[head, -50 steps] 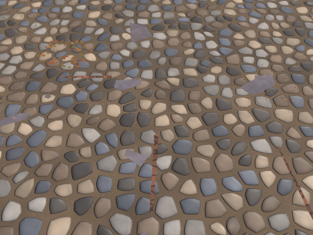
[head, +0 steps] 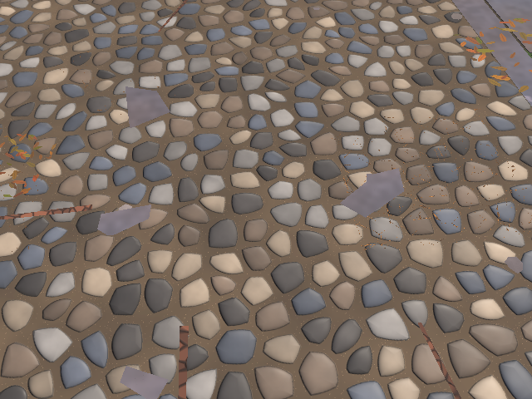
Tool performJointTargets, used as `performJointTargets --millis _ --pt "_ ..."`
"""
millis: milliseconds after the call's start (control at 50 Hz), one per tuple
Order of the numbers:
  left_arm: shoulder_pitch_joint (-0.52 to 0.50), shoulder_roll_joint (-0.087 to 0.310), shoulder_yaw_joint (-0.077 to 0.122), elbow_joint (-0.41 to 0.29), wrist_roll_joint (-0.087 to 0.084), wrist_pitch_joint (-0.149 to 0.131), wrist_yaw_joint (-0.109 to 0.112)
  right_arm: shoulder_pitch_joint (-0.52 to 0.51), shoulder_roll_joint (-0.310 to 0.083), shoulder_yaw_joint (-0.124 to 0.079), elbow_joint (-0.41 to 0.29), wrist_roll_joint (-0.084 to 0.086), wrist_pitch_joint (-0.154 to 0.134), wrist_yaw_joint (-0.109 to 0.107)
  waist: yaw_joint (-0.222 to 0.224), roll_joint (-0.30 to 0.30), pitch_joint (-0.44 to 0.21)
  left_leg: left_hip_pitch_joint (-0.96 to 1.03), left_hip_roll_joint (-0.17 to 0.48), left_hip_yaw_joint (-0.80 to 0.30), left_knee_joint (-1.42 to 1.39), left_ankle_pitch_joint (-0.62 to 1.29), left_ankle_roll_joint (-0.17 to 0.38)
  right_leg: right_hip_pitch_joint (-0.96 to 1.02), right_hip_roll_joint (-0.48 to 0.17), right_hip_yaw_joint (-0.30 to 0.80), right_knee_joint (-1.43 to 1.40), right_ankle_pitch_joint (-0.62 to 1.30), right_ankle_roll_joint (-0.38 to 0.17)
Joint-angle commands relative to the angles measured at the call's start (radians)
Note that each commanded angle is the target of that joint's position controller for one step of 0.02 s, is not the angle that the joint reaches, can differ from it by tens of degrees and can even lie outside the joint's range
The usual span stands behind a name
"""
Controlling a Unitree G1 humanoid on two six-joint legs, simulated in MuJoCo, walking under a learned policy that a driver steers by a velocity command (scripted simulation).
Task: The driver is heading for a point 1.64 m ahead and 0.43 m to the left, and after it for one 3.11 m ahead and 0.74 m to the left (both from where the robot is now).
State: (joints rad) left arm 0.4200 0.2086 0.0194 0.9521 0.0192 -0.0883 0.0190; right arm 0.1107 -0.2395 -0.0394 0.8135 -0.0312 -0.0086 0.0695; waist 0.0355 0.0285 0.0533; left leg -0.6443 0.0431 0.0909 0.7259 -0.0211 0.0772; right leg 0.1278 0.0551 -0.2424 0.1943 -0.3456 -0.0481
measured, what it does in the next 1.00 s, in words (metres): walks ahead, turning left: left foot, then right foot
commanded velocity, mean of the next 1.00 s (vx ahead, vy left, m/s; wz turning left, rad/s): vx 0.50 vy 0.00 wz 0.52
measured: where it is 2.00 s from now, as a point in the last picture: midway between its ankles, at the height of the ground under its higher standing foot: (177, 201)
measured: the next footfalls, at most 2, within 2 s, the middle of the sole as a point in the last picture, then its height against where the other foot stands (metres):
left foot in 0.10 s outside the picture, level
right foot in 0.62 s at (299, 356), level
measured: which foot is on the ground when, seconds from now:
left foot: up 0.00-0.08, down 0.10-0.62, up 0.64-1.00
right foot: down 0.00-0.12, up 0.14-0.60, down 0.62-1.00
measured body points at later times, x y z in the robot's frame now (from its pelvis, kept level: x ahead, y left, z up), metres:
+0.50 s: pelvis +0.28 +0.03 +0.01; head +0.31 +0.05 +0.46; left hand +0.40 +0.31 -0.10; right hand +0.34 -0.25 -0.11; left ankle +0.17 +0.06 -0.73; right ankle +0.48 -0.09 -0.68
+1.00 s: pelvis +0.54 +0.08 +0.01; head +0.57 +0.09 +0.46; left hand +0.38 +0.30 -0.12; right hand +0.83 -0.02 -0.09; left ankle +0.58 +0.27 -0.68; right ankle +0.53 -0.04 -0.73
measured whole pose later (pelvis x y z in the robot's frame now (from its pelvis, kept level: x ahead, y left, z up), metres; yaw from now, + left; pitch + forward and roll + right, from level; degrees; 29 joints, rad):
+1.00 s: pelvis +0.54 +0.08 +0.01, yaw +32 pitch +1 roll -1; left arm 0.43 0.24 0.03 0.90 0.02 -0.09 -0.02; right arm 0.10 -0.27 -0.03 0.74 -0.04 -0.01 0.06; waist 0.06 0.05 0.03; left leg -0.62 0.04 -0.03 0.78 -0.10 0.04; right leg -0.02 0.02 -0.15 0.24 -0.25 -0.03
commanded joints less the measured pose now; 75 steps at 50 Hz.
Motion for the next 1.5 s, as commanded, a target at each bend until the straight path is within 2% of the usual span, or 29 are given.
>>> performJointTargets --millis 20,60,100,120,140,160,180,220,260,320,520,600,620,640,660,680,700,740,860,1040,1080,1120,1140,1160,1180,1220,1260,1340,1500 --pt "0.009 0.165 0.030 -0.028 0.001 -0.004 0.018 -0.055 -0.042 0.000 -0.081 -0.002 -0.010 -0.002 -0.032 -0.106 0.028 0.095 -0.066 0.075 -0.078 -0.065 0.053 -0.025 -0.299 0.014 0.090 1.074 -0.031" --pt "-0.009 0.201 0.040 -0.027 0.007 0.013 0.027 0.069 -0.075 -0.014 -0.052 -0.005 -0.009 -0.013 -0.093 -0.134 -0.054 0.236 -0.124 0.087 -0.086 -0.176 0.104 0.000 -0.314 -0.001 0.308 1.274 -0.032" --pt "-0.040 0.220 0.046 -0.050 0.008 0.026 0.018 0.313 -0.149 -0.053 0.022 -0.018 -0.022 -0.032 -0.210 -0.076 -0.185 0.582 -0.125 -0.011 -0.221 -0.224 0.177 -0.182 -0.288 -0.006 0.742 0.978 -0.032" --pt "0.000 0.116 0.026 -0.094 0.005 0.020 0.002 0.336 -0.256 -0.084 0.024 -0.019 -0.017 -0.051 -0.158 0.117 -0.260 0.844 0.150 -0.397 -0.232 -0.269 0.273 -0.518 -0.168 0.001 1.092 0.172 0.004" --pt "-0.047 0.142 0.034 -0.158 -0.004 0.011 -0.010 0.311 -0.303 -0.095 0.001 0.011 -0.009 -0.047 -0.139 0.150 -0.332 0.967 0.298 -0.879 -0.393 -0.256 0.409 -0.801 0.007 0.199 1.322 -0.207 0.030" --pt "-0.156 0.165 0.035 -0.180 0.004 -0.003 -0.016 0.279 -0.266 -0.089 0.009 0.028 -0.004 -0.054 -0.146 0.015 -0.194 0.877 0.275 -0.742 -0.450 -0.249 0.362 -0.903 -0.077 0.300 1.284 -0.089 0.020" --pt "-0.162 0.160 0.031 -0.187 -0.006 -0.016 -0.019 0.230 -0.218 -0.078 0.009 0.031 -0.006 -0.061 -0.104 -0.029 -0.086 0.726 0.251 -0.629 -0.477 -0.175 0.320 -0.874 -0.116 0.287 1.189 -0.002 0.020" --pt "-0.127 0.148 0.030 -0.168 0.016 0.003 -0.016 0.157 -0.156 -0.059 0.003 0.030 -0.021 -0.067 -0.019 -0.086 -0.014 0.529 0.147 -0.465 -0.498 0.029 0.246 -0.745 -0.161 0.287 1.042 0.027 0.044" --pt "-0.104 0.130 0.027 -0.167 0.035 0.041 -0.023 0.156 -0.147 -0.052 0.001 0.034 -0.043 -0.064 0.005 -0.056 -0.040 0.466 0.094 -0.388 -0.505 0.142 0.233 -0.675 -0.168 0.273 0.973 0.031 0.072" --pt "-0.189 0.117 0.024 -0.206 0.031 0.060 -0.031 0.205 -0.182 -0.061 0.011 0.033 -0.054 -0.062 -0.013 -0.022 -0.026 0.435 0.050 -0.351 -0.525 0.146 0.210 -0.716 -0.170 0.245 0.848 0.128 0.103" --pt "-0.514 0.133 0.010 -0.332 0.012 0.042 -0.043 0.372 -0.197 -0.066 0.023 0.016 -0.044 -0.077 -0.137 0.045 -0.009 0.658 0.064 -0.443 -0.423 0.260 0.153 -0.799 -0.088 0.251 0.451 0.301 0.089" --pt "-0.284 0.201 0.033 -0.276 0.004 0.021 -0.025 0.269 -0.236 -0.074 -0.013 0.012 -0.052 -0.080 -0.011 0.053 -0.084 0.571 0.046 -0.464 -0.236 0.440 0.078 -0.401 -0.022 0.252 0.315 0.190 0.030" --pt "-0.143 0.233 0.047 -0.244 0.011 0.008 -0.013 0.253 -0.225 -0.070 -0.015 0.022 -0.060 -0.070 0.066 -0.004 -0.164 0.500 -0.021 -0.412 -0.036 0.398 0.053 -0.194 -0.068 0.283 0.257 0.205 0.000" --pt "0.022 0.306 0.063 -0.241 0.036 0.003 0.007 0.274 -0.136 -0.045 -0.046 0.033 -0.069 -0.063 0.110 -0.123 -0.327 0.376 -0.082 -0.328 0.253 0.073 0.034 0.037 -0.320 0.534 0.227 -0.047 -0.044" --pt "-0.035 0.377 0.080 -0.248 0.043 0.018 0.006 0.400 -0.081 -0.034 -0.075 0.054 -0.062 -0.063 0.006 -0.381 -0.385 0.083 -0.220 -0.231 0.466 -0.555 0.007 0.174 -0.520 1.014 0.079 -0.117 -0.152" --pt "-0.110 0.273 0.068 -0.261 0.027 0.029 0.000 0.368 -0.167 -0.041 -0.034 0.017 -0.043 -0.074 -0.012 -0.179 -0.245 0.002 -0.110 -0.232 0.547 -0.469 0.016 0.043 -0.483 0.987 0.070 -0.241 -0.144" --pt "-0.168 0.192 0.048 -0.269 0.017 0.030 -0.004 0.297 -0.174 -0.046 -0.036 0.010 -0.038 -0.064 -0.014 -0.077 -0.129 0.017 -0.076 -0.215 0.523 -0.367 0.011 -0.091 -0.433 0.808 0.058 -0.180 -0.124" --pt "-0.181 0.150 0.036 -0.248 0.017 0.022 -0.006 0.246 -0.145 -0.042 -0.045 0.001 -0.026 -0.047 -0.030 -0.091 -0.053 0.059 -0.022 -0.192 0.459 -0.302 -0.006 -0.219 -0.346 0.562 0.026 0.083 -0.091" --pt "-0.089 0.153 0.039 -0.171 0.000 -0.025 -0.029 0.152 -0.093 -0.023 -0.085 -0.009 -0.003 -0.017 -0.039 -0.124 -0.030 -0.007 -0.017 -0.189 0.369 -0.195 -0.028 -0.233 -0.306 0.337 -0.033 0.402 -0.119" --pt "0.041 0.187 0.042 -0.068 -0.007 -0.005 -0.030 -0.136 -0.064 0.020 -0.166 -0.010 -0.026 -0.008 0.015 -0.122 0.018 0.115 -0.014 -0.026 -0.108 -0.087 -0.014 -0.164 -0.295 0.214 -0.017 0.567 -0.106" --pt "0.050 0.206 0.045 -0.047 -0.006 0.007 -0.027 -0.107 -0.077 0.016 -0.158 -0.014 -0.035 -0.020 -0.010 -0.124 0.003 0.190 -0.043 -0.014 -0.163 -0.160 0.011 -0.120 -0.307 0.230 0.070 0.740 -0.104" --pt "0.040 0.202 0.040 -0.038 -0.013 0.015 -0.025 0.137 -0.117 -0.005 -0.071 -0.028 -0.057 -0.039 -0.123 -0.078 -0.130 0.522 -0.076 -0.019 -0.270 -0.125 0.050 -0.185 -0.249 0.192 0.361 0.832 -0.075" --pt "0.020 0.160 0.026 -0.079 -0.019 0.011 -0.029 0.315 -0.196 -0.029 -0.036 -0.049 -0.065 -0.057 -0.192 0.018 -0.263 0.788 0.132 -0.233 -0.291 -0.220 0.097 -0.379 -0.200 0.167 0.634 0.518 -0.053" --pt "0.121 0.037 0.000 -0.114 -0.039 0.013 -0.034 0.343 -0.294 -0.053 -0.036 -0.045 -0.058 -0.071 -0.140 0.240 -0.388 1.035 0.432 -0.668 -0.374 -0.216 0.206 -0.723 -0.036 0.148 0.965 -0.202 -0.018" --pt "0.049 0.172 0.039 -0.091 -0.015 0.028 -0.018 0.320 -0.248 -0.051 -0.040 -0.005 -0.049 -0.075 -0.165 0.075 -0.327 0.921 0.400 -0.667 -0.414 -0.244 0.199 -0.785 -0.060 0.276 1.046 -0.171 -0.032" --pt "-0.022 0.138 0.040 -0.100 -0.021 0.028 -0.026 0.181 -0.123 -0.016 -0.035 0.003 -0.061 -0.069 -0.087 0.052 -0.100 0.677 0.292 -0.389 -0.487 -0.128 0.129 -0.766 -0.130 0.288 0.971 -0.019 -0.036" --pt "0.009 0.113 0.043 -0.072 0.003 0.054 -0.037 0.141 -0.073 -0.003 -0.025 0.010 -0.076 -0.073 -0.035 0.079 -0.043 0.550 0.224 -0.243 -0.541 -0.058 0.075 -0.687 -0.150 0.282 0.926 0.035 -0.015" --pt "-0.069 0.078 0.049 -0.100 0.009 0.083 -0.060 0.178 -0.092 -0.014 0.007 0.019 -0.107 -0.077 -0.011 0.049 -0.015 0.534 0.213 -0.113 -0.592 0.053 0.078 -0.751 -0.156 0.268 0.913 0.148 0.006" --pt "-0.353 0.053 0.027 -0.206 0.015 0.080 -0.086 0.271 -0.108 -0.020 0.069 0.013 -0.103 -0.087 -0.063 0.038 0.054 0.595 0.201 0.079 -0.589 0.170 0.065 -0.775 -0.137 0.169 0.552 0.365 -0.004"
